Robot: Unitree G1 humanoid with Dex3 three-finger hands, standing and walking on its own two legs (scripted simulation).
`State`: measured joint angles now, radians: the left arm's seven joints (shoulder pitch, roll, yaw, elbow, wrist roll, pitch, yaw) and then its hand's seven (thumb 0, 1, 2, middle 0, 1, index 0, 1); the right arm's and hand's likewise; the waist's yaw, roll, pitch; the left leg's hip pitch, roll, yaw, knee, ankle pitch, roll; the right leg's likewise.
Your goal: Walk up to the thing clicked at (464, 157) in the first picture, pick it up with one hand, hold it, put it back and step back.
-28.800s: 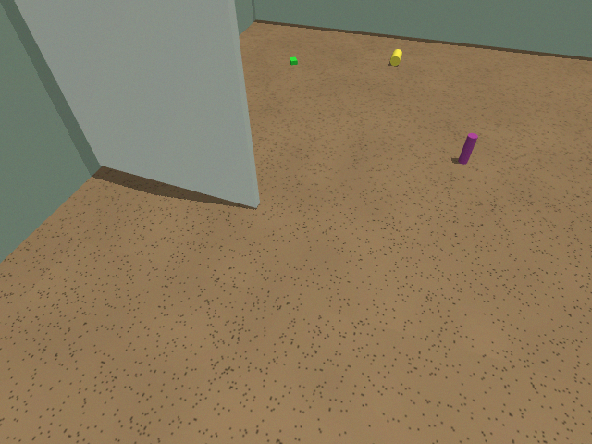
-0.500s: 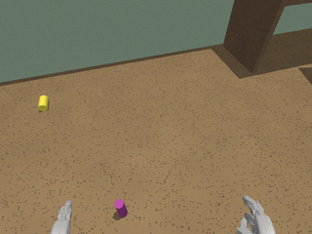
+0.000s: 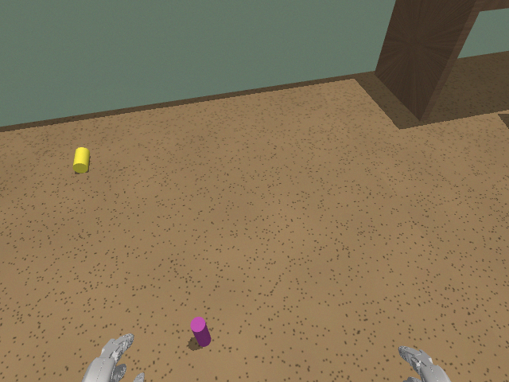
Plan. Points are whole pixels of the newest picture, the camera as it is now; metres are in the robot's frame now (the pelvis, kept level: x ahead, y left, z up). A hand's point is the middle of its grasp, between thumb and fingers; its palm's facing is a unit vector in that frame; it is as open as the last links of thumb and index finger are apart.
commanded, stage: stand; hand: left
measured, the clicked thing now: (201, 332) +0.41 +0.21 -0.65
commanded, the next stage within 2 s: none
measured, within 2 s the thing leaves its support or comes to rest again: neither
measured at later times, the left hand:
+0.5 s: hand out of the picture +0.04 +0.25 -0.12, palm faces +0.00 -0.94 -0.34, open 7.4 cm
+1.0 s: hand out of the picture +0.05 +0.25 -0.11, palm faces +0.00 -0.94 -0.35, open 7.4 cm
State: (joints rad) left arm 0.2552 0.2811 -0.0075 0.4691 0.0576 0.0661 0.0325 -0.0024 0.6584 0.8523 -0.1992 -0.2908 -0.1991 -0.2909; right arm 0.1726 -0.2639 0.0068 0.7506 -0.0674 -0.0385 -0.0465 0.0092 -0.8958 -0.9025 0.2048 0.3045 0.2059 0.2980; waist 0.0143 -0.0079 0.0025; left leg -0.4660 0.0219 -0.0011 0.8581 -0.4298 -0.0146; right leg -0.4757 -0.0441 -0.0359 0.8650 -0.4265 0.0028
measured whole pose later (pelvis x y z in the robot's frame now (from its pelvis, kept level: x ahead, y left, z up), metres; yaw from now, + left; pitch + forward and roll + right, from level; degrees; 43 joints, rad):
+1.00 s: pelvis +0.00 +0.01 +0.05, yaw +0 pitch -3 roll +0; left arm 0.12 0.32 0.01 1.18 0.02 -0.01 0.01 0.00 0.90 0.90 -0.20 -0.30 -0.20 -0.30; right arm 0.13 -0.33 -0.01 1.15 -0.02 0.00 -0.01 0.00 -0.90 -0.90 0.20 0.30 0.20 0.30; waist 0.01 0.02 0.06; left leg -0.12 0.01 0.00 0.35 -0.18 -0.01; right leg -0.12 -0.04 -0.05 0.36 -0.18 0.02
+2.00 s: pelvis +0.02 +0.01 +0.05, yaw +0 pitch -2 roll +0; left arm 0.11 0.33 0.01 1.16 0.01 -0.01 0.00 0.00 0.90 0.90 -0.20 -0.30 -0.20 -0.30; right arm 0.11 -0.34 0.00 1.14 -0.02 -0.01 0.00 0.00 -0.90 -0.90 0.20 0.30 0.20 0.30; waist 0.00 0.01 0.05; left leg -0.09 0.02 0.01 0.31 -0.19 -0.01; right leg -0.10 -0.04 -0.04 0.31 -0.18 0.02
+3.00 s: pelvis -0.16 +0.04 +0.03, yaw -3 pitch -1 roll +1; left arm 0.14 0.35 0.07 0.79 0.03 0.04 0.02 0.00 0.90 0.90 -0.20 -0.30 -0.20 -0.30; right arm 0.15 -0.41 -0.04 0.87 0.00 0.04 -0.02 0.00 -0.90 -0.90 0.20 0.30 0.20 0.30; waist 0.01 0.01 0.17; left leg -0.37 -0.08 -0.09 0.95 -0.52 -0.02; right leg -0.32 -0.01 0.04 0.63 -0.28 -0.01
